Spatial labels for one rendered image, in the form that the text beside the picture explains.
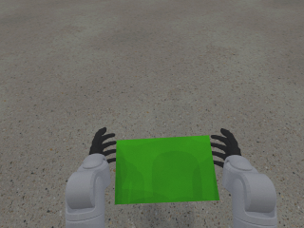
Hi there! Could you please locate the robot right forearm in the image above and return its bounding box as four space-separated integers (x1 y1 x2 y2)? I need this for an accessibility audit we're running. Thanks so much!
221 155 277 228

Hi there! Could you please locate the right robot hand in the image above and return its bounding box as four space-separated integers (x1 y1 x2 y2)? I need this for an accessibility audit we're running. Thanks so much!
210 128 241 168

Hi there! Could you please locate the robot left forearm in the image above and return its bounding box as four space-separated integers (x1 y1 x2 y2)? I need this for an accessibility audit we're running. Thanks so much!
65 153 111 228

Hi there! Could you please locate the left robot hand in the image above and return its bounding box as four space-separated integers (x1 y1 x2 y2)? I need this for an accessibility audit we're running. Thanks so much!
88 127 117 163

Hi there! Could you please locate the carton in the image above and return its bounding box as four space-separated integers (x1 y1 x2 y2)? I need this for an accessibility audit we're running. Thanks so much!
114 135 219 204

